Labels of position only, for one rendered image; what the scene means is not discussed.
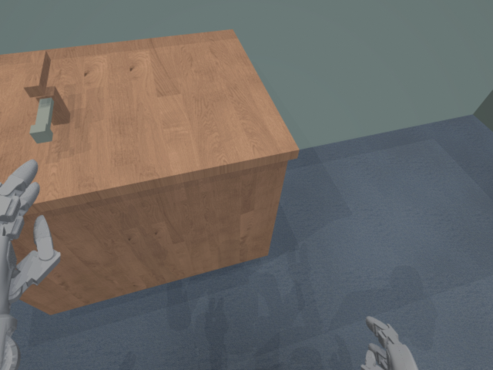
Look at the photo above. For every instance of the robot right hand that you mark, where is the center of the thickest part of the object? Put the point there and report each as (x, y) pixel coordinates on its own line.
(396, 356)

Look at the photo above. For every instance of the tap lever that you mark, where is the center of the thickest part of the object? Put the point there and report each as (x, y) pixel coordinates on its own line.
(41, 132)

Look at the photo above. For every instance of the counter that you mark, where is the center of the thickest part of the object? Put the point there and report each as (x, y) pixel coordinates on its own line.
(167, 160)

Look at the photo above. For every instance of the robot left hand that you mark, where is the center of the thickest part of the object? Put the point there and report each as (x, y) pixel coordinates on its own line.
(16, 197)

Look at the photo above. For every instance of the robot left forearm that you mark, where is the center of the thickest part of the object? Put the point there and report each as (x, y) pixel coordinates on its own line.
(10, 355)

